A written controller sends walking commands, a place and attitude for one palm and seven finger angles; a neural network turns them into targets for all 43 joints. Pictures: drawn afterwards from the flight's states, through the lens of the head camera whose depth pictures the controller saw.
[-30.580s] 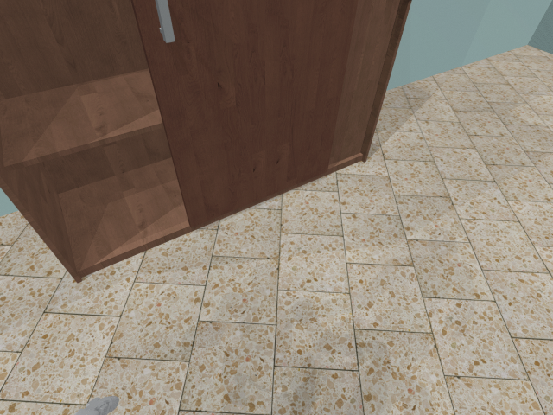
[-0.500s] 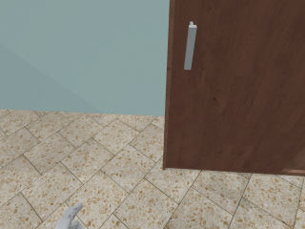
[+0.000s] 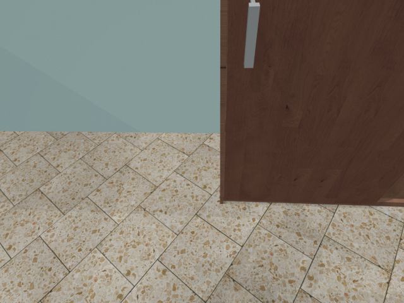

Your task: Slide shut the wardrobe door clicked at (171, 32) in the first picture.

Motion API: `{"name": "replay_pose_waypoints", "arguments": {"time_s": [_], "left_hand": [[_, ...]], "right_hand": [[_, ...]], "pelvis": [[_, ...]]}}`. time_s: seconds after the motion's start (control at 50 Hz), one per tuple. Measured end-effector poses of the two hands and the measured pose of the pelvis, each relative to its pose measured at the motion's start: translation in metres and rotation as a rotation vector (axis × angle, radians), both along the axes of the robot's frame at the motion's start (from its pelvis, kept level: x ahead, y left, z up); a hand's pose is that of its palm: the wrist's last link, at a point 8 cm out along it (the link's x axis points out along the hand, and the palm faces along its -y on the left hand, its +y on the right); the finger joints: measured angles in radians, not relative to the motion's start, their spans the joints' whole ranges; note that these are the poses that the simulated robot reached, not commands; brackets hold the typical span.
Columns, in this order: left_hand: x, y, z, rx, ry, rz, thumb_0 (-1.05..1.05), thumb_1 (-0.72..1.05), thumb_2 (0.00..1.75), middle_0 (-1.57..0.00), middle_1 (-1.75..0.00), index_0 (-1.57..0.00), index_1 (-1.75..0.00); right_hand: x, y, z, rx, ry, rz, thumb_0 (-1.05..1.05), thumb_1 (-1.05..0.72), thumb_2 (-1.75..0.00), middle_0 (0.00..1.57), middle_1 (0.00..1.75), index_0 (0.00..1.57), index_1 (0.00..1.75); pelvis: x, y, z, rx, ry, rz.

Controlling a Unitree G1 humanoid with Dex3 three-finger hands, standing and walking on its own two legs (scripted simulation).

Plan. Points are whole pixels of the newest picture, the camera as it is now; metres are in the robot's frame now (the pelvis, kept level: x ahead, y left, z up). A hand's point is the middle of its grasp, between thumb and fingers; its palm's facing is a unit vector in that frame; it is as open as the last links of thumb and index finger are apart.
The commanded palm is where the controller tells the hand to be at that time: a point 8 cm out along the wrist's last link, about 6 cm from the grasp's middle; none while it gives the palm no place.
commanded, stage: let the arm hang, fingers relaxed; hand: right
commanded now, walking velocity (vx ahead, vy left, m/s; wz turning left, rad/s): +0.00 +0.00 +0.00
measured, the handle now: (250, 33) +0.71 -0.08 +0.20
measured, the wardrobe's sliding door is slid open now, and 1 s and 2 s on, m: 0.00 0.00 0.00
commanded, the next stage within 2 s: look to check the result in 0.76 s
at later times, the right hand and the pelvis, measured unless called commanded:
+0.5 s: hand out of the picture +0.03 -0.23 -0.16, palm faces +0.00 +0.96 -0.28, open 7.4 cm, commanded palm none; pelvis +0.02 -0.01 +0.01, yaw +1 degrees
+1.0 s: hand out of the picture +0.12 -0.22 -0.15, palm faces -0.04 +0.96 -0.29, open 7.4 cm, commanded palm none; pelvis +0.04 +0.00 +0.02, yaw +2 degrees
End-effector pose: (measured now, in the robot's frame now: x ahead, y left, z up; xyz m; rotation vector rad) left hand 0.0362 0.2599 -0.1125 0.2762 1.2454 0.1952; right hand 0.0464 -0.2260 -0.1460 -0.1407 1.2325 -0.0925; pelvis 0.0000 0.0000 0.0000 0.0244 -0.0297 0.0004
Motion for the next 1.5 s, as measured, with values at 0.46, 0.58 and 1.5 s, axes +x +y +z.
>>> {"name": "replay_pose_waypoints", "arguments": {"time_s": [0.46,0.58,1.5], "left_hand": [[-0.002,-0.036,-0.019,-0.099,0.088,0.038,0.0,0.9,0.9,-0.2,-0.3,-0.2,-0.3],[0.027,-0.026,-0.013,-0.084,0.031,0.027,0.0,0.9,0.9,-0.2,-0.3,-0.2,-0.3],[0.074,0.029,0.005,0.005,0.006,0.029,0.0,0.9,0.9,-0.2,-0.3,-0.2,-0.3]], "right_hand": [[-0.031,-0.056,0.024,-0.132,0.164,-0.041,0.01,-0.91,-0.89,0.2,0.3,0.2,0.3],[0.011,-0.044,0.024,-0.109,0.079,-0.01,0.01,-0.91,-0.89,0.2,0.3,0.2,0.3],[0.084,-0.049,0.04,-0.167,0.022,0.05,0.01,-0.9,-0.89,0.2,0.3,0.21,0.3]], "pelvis": [[0.013,-0.015,0.012,-0.012,0.017,0.012],[0.02,-0.012,0.013,-0.018,0.014,0.016],[0.05,0.004,0.02,-0.024,0.008,0.044]]}}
